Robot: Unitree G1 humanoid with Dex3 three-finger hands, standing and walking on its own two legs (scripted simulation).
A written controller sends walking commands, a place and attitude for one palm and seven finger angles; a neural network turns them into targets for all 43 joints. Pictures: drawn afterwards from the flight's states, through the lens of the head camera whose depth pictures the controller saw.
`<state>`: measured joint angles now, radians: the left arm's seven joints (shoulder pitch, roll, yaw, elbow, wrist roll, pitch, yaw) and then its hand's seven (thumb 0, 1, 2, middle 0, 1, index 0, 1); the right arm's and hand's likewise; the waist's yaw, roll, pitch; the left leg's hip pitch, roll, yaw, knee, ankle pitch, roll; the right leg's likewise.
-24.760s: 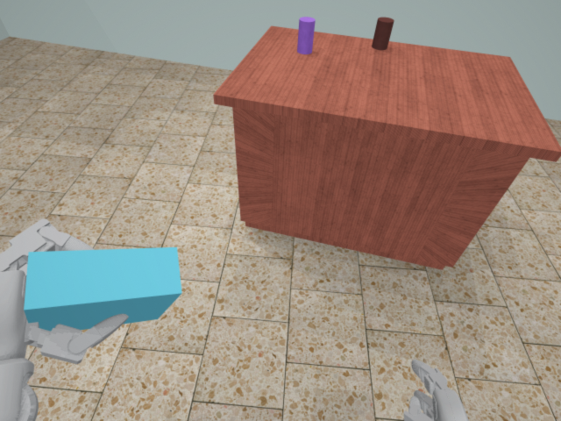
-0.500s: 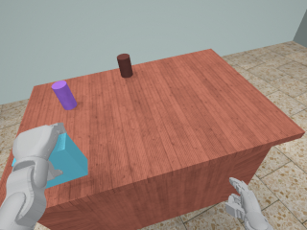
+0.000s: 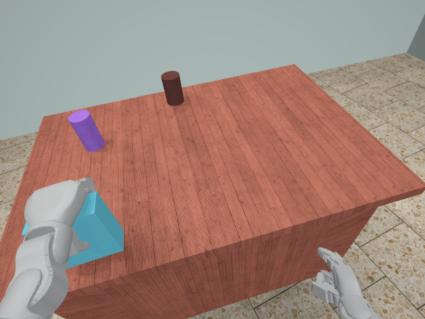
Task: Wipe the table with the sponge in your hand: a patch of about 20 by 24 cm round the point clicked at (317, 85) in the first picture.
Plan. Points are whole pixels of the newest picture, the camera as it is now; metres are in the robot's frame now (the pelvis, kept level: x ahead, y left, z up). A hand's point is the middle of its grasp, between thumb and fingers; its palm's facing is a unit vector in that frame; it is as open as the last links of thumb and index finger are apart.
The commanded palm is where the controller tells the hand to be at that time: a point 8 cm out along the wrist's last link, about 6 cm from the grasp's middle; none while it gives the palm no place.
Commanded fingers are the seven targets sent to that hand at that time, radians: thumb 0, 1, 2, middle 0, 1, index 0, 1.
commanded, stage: move the sponge above the wiping area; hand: left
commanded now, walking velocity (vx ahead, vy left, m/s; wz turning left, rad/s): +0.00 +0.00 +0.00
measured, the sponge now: (85, 238) +0.23 +0.30 +0.03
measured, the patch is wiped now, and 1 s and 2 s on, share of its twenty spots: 0.00 0.00 0.00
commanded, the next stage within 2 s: none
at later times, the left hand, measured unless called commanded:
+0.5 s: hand (74, 227) +0.23 +0.31 +0.06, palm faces -0.09 -0.10 -0.99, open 9.6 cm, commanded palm +0.21 +0.31 +0.14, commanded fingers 0.00 0.10 1.30 -1.20 -1.60 -1.20 -1.60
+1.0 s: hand (81, 227) +0.23 +0.30 +0.06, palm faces -0.08 -0.09 -0.99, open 9.6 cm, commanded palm +0.22 +0.31 +0.14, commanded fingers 0.00 0.10 1.30 -1.20 -1.60 -1.20 -1.60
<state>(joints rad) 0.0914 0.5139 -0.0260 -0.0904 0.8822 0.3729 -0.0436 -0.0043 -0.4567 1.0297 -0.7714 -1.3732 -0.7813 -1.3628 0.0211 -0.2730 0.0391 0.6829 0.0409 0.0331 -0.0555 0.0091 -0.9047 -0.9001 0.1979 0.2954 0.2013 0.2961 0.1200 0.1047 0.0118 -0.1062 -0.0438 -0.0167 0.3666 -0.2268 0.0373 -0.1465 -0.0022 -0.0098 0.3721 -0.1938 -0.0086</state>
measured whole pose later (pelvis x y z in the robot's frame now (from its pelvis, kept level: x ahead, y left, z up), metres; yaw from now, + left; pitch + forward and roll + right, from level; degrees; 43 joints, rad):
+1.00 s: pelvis -0.01 +0.00 +0.00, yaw +0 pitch -2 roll +0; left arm 0.07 0.50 -0.03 0.03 0.91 0.20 0.00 0.00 -0.46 1.03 -0.77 -1.37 -0.78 -1.36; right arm 0.06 -0.26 0.02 0.70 0.04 0.01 -0.08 0.01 -0.91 -0.90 0.20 0.30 0.20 0.30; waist 0.12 0.09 0.01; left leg -0.14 -0.05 -0.02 0.39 -0.23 0.04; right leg -0.17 0.00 -0.01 0.38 -0.19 -0.01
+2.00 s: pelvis +0.01 -0.01 +0.00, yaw +0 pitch -1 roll +0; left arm 0.12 0.51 -0.05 -0.09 0.94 0.18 0.08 -0.01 -0.46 1.03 -0.78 -1.37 -0.79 -1.36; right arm 0.05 -0.25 0.01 0.69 0.03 0.02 -0.07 0.01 -0.91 -0.90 0.20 0.30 0.20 0.30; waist 0.15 0.08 0.00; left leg -0.12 -0.03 -0.03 0.41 -0.26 0.02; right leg -0.15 0.02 -0.02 0.39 -0.21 -0.02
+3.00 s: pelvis +0.00 +0.00 +0.00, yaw -1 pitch -2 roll +0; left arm 0.07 0.54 0.05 -0.02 0.88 0.29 0.12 0.00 -0.46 1.03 -0.78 -1.38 -0.79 -1.37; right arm 0.04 -0.25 0.02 0.72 0.05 0.04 -0.06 0.01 -0.90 -0.90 0.20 0.30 0.20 0.30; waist 0.13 0.09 0.00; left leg -0.11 -0.03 -0.01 0.39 -0.24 0.03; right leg -0.14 0.02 0.00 0.37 -0.19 -0.02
